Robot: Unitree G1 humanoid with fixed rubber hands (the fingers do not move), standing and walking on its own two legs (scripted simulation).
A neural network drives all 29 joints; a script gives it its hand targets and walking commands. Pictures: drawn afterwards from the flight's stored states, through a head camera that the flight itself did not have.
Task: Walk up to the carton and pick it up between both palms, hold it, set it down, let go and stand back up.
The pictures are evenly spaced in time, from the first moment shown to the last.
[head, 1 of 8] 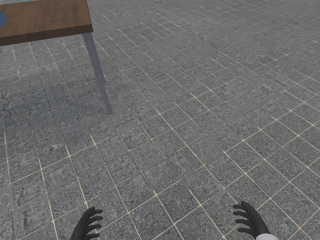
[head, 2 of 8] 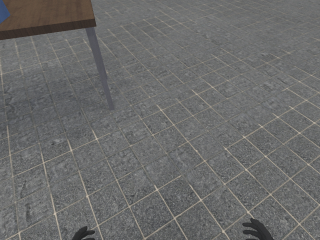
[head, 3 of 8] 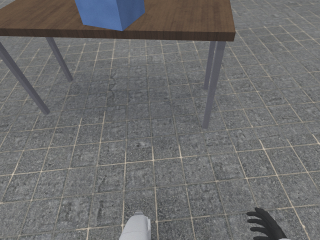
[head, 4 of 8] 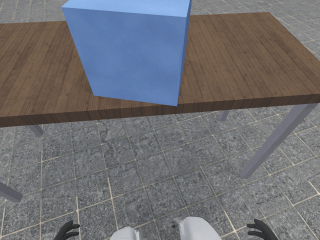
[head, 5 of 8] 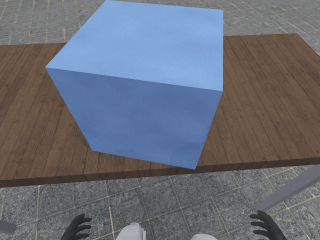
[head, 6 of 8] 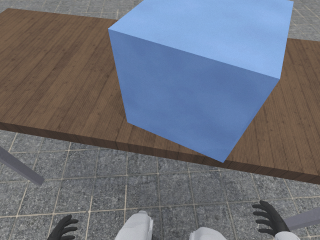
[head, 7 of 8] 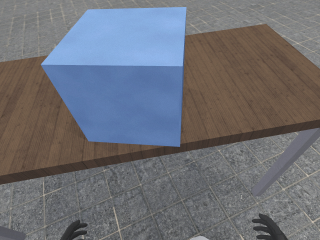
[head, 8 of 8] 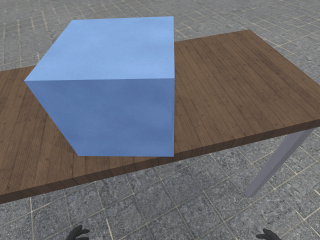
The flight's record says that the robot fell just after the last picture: no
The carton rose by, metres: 0.00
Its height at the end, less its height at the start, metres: +0.00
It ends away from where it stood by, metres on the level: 0.00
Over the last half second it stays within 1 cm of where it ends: yes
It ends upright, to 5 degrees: yes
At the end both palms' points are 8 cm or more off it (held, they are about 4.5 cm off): yes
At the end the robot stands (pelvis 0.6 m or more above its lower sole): yes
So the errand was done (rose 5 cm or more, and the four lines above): no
